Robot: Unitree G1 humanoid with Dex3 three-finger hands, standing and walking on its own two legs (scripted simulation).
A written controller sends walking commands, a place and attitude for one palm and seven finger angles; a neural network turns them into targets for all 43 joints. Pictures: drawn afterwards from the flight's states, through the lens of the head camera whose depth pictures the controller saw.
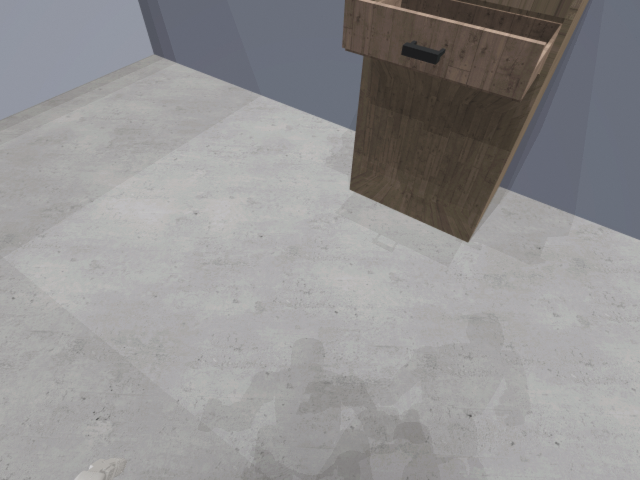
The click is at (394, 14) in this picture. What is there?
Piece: drawer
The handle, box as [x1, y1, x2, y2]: [401, 41, 445, 64]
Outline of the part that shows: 401,54 435,64 445,49 442,48 439,51 416,45 416,41 412,41 410,43 406,42 403,45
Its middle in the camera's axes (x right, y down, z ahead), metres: +0.28 -0.51 +1.04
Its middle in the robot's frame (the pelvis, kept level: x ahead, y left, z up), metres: +1.13 -0.23 +0.04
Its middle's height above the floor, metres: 0.81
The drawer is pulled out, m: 0.20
